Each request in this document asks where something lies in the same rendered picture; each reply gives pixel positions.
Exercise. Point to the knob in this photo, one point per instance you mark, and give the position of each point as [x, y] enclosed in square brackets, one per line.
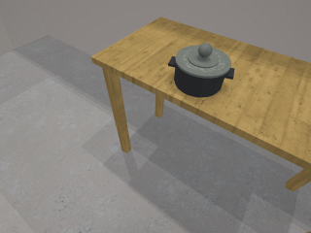
[205, 50]

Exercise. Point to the pot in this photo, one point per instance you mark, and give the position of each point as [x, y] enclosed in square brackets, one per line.
[195, 86]

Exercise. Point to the table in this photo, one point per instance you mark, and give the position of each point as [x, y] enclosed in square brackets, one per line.
[268, 101]

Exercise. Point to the lid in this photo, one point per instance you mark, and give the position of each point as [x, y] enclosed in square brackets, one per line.
[215, 65]

